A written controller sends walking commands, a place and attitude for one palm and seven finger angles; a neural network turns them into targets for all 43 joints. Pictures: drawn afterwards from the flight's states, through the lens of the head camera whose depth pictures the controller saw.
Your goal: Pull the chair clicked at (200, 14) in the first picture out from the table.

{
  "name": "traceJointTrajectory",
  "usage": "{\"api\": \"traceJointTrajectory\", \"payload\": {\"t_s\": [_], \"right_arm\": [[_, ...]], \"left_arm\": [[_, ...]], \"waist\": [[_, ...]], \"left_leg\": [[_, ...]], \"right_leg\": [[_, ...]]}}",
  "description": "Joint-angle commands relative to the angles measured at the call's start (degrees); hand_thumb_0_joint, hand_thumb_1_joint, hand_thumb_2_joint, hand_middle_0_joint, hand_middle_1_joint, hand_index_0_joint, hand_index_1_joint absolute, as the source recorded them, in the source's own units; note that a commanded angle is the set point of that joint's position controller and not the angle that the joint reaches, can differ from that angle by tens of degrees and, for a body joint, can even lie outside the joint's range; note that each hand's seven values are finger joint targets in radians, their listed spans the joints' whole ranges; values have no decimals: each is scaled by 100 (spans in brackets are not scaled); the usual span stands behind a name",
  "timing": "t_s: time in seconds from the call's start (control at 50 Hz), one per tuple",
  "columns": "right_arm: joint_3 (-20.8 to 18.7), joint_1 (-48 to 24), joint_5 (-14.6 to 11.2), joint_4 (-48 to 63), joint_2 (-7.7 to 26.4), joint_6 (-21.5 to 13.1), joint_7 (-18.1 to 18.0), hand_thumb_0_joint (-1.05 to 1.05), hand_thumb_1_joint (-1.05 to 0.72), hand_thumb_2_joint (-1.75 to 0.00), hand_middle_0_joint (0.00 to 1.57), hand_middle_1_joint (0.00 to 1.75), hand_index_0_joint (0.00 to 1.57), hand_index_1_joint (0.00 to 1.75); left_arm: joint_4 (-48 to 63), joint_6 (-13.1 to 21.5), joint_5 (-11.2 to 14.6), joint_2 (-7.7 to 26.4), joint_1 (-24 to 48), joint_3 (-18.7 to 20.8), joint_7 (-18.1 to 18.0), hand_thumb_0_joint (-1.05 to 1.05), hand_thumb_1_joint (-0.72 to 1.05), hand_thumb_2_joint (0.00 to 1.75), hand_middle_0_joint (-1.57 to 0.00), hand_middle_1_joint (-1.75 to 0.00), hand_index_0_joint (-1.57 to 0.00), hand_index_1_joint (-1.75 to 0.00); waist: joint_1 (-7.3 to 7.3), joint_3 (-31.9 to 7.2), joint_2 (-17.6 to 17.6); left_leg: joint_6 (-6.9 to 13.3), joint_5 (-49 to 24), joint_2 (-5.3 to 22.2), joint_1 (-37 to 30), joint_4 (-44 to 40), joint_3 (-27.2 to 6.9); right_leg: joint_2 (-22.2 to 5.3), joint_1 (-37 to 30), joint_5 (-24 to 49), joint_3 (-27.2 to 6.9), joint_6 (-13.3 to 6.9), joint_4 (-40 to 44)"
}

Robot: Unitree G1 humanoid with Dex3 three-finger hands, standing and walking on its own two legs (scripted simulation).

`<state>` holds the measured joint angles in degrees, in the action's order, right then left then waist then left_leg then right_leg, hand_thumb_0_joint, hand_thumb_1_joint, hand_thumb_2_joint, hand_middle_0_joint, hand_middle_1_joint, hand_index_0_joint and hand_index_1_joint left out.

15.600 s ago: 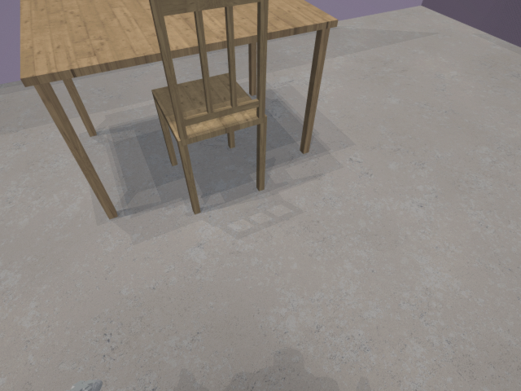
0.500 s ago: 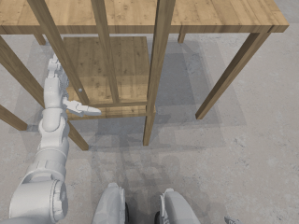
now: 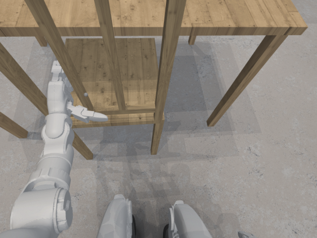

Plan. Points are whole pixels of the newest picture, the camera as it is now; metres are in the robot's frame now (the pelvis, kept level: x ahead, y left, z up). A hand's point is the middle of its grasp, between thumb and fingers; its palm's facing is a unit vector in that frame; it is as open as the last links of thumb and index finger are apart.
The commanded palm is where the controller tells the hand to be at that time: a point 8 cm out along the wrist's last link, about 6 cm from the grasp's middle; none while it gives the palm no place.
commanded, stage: hook a spindle and tug to test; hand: left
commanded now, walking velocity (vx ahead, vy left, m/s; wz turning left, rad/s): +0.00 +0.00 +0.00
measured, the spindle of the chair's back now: (70, 71) +0.49 +0.19 +0.08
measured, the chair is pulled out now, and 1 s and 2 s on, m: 0.00 0.00 0.06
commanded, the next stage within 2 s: step backward, pulling the chair out in 1.56 s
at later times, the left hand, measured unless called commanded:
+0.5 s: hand (86, 96) +0.45 +0.17 +0.03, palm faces +0.09 -1.00 -0.03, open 14.4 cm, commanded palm +0.43 +0.21 +0.03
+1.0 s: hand (85, 93) +0.46 +0.17 +0.03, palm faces +0.08 -1.00 -0.01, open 5.3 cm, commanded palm +0.42 +0.21 +0.03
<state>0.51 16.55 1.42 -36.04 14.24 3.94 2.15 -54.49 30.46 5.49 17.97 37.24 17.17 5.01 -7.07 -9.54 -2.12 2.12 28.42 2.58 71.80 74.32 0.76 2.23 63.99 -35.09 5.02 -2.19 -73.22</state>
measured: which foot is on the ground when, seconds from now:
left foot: down 0.00-1.00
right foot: down 0.00-1.00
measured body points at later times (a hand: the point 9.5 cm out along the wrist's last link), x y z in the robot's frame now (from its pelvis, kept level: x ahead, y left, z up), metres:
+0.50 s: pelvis +0.00 +0.00 +0.00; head +0.13 +0.01 +0.43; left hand +0.44 +0.22 +0.04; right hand +0.07 -0.26 -0.12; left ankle +0.05 +0.10 -0.61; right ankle -0.01 -0.10 -0.61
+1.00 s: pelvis +0.01 +0.00 +0.00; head +0.14 +0.02 +0.43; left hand +0.45 +0.22 +0.04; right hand +0.06 -0.26 -0.12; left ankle +0.05 +0.10 -0.61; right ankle -0.01 -0.10 -0.61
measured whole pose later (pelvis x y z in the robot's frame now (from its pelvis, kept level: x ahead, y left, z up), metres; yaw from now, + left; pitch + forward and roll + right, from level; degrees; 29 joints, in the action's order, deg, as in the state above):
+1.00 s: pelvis +0.01 +0.00 +0.00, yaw +0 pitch +26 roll -3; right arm 0.1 16.9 1.1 -35.8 14.0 4.8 2.5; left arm -51.3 29.5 7.0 17.2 34.7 16.2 4.2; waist -6.9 -10.0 -2.1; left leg 2.2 28.7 2.5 70.6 73.5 1.0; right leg 2.3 62.9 -35.1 4.6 -2.0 -72.2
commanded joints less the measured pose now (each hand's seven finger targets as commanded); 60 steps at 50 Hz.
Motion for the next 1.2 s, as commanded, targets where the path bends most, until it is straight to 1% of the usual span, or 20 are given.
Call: {"api": "traceJointTrajectory", "payload": {"t_s": [0.0,0.08,0.12,0.16,0.34,0.42,0.48,0.52,0.54,0.58,0.6,0.68,0.84,0.9,0.96,1.02,1.08,1.12,1.16,1.18], "right_arm": [[-382,718,23,363,992,-61,-41,0,-90,-90,20,30,20,30],[-371,686,5,399,943,-47,-31,0,-90,-90,20,30,20,30],[-379,686,10,397,974,-40,-41,0,-90,-90,20,30,20,30],[-381,642,-2,432,923,-42,-30,0,-90,-90,20,30,20,30],[-390,631,3,363,937,-69,-40,0,-90,-90,20,30,20,30],[-378,597,3,398,916,-83,-27,0,-90,-90,20,30,20,30],[-370,626,-2,384,941,-90,-46,0,-90,-90,20,30,20,30],[-383,616,1,346,938,-94,-47,0,-90,-90,20,30,20,30],[-387,623,-2,367,934,-91,-40,0,-90,-90,20,30,20,30],[-391,644,-2,377,932,-105,-37,0,-90,-90,20,30,20,30],[-401,643,-3,347,962,-97,-41,0,-90,-90,20,30,20,30],[-405,655,-10,376,945,-90,-23,0,-90,-90,20,30,20,30],[-399,668,4,356,952,-29,-21,0,-90,-90,20,30,20,30],[-421,665,-4,402,936,-34,3,0,-90,-90,20,30,20,30],[-410,630,-22,449,925,6,16,0,-90,-90,20,30,20,30],[-428,610,-26,522,912,8,38,0,-90,-90,20,30,20,30],[-430,608,-31,573,902,6,73,0,-90,-90,20,30,20,30],[-444,608,-30,566,907,18,83,0,-90,-90,20,30,20,30],[-451,571,-37,605,893,19,94,0,-90,-90,20,30,20,30],[-449,580,-39,615,894,13,91,0,-90,-90,20,30,20,30]], "left_arm": [[1201,389,24,1213,1969,283,-21,0,-50,30,-6,-8,-6,-8],[1203,358,62,894,1985,27,-10,0,-50,30,-10,-19,-10,-19],[1245,368,58,1157,1872,242,-14,0,-50,30,-13,-30,-13,-30],[1368,362,73,911,1771,54,12,0,-50,30,-17,-41,-17,-41],[1377,373,65,879,1851,23,-93,0,-50,30,-32,-90,-32,-90],[1419,417,33,829,1803,-38,-70,0,-28,40,-39,-112,-39,-112],[1294,423,66,898,1876,1,-42,0,-11,47,-45,-129,-45,-129],[1309,437,51,853,2010,-53,-25,0,0,52,-48,-140,-48,-140],[1254,416,58,749,1928,-114,-11,0,6,54,-50,-145,-50,-145],[1314,414,103,666,1953,-182,13,0,17,59,-50,-145,-50,-145],[1310,423,72,857,1931,-49,-1,0,23,61,-50,-145,-50,-145],[1414,401,82,654,1831,-223,-1,0,45,71,-50,-145,-50,-145],[1305,371,34,868,1816,-51,-10,0,90,90,-50,-145,-50,-145],[1451,346,101,659,1516,-130,4,0,90,90,-50,-145,-50,-145],[1483,267,123,665,1198,-126,1,0,90,90,-50,-145,-50,-145],[1812,280,102,551,953,-233,-34,0,90,90,-50,-145,-50,-145],[1949,237,117,295,732,-439,-89,0,90,90,-50,-145,-50,-145],[2070,239,94,401,627,-361,-134,0,90,90,-50,-145,-50,-145],[2171,236,69,251,449,-507,-151,0,90,90,-50,-145,-50,-145],[2276,252,55,226,496,-566,-168,0,90,90,-50,-145,-50,-145]], "waist": [[-23,-2841,-414],[-141,-2649,-338],[-34,-2765,-337],[-53,-2818,-365],[-83,-2692,-382],[-31,-2730,-467],[-111,-2589,-241],[-106,-2674,-468],[-103,-2661,-390],[-136,-2709,-400],[-74,-2738,-416],[-103,-2806,-442],[-88,-2678,-368],[-21,-2872,-522],[7,-2692,-297],[93,-2876,-517],[31,-2735,-397],[78,-2725,-386],[77,-2689,-334],[66,-2703,-480]], "left_leg": [[-38,-1999,-95,-2940,-644,-470],[-12,-1939,-102,-2867,-653,-445],[-24,-1976,-107,-2815,-632,-430],[-22,-1997,-114,-2871,-642,-396],[-29,-1885,-115,-2898,-663,-427],[-42,-1831,-121,-2903,-678,-427],[-12,-1718,-120,-2729,-671,-423],[-29,-1768,-108,-2885,-654,-439],[-32,-1736,-113,-2900,-676,-446],[-16,-1841,-120,-2925,-668,-445],[-38,-1874,-99,-2972,-678,-465],[-32,-1974,-99,-3106,-699,-489],[-27,-1962,-101,-2916,-680,-445],[-59,-2231,-90,-3249,-724,-469],[-51,-2187,-94,-3056,-766,-438],[-81,-2427,-81,-3336,-807,-454],[-83,-2507,-61,-3421,-850,-501],[-87,-2566,-68,-3387,-845,-462],[-92,-2541,-65,-3405,-881,-465],[-110,-2651,-41,-3542,-887,-501]], "right_leg": [[62,-531,2090,-370,41,1024],[70,-504,2103,-373,58,1079],[60,-626,2164,-407,56,1052],[63,-685,2225,-415,66,1089],[57,-535,2064,-394,62,1116],[57,-550,2002,-402,48,1096],[64,-588,1979,-425,57,1122],[54,-445,1945,-410,51,1098],[60,-448,1896,-392,51,1127],[61,-502,2015,-399,47,1122],[57,-477,2005,-384,39,1101],[72,-443,2050,-356,26,1090],[67,-528,2122,-386,50,1098],[71,-498,2250,-327,29,1090],[79,-671,2320,-334,41,1129],[80,-637,2412,-304,21,1083],[102,-561,2419,-254,19,1100],[93,-666,2536,-280,28,1108],[89,-685,2523,-264,29,1126],[86,-575,2500,-244,9,1081]]}}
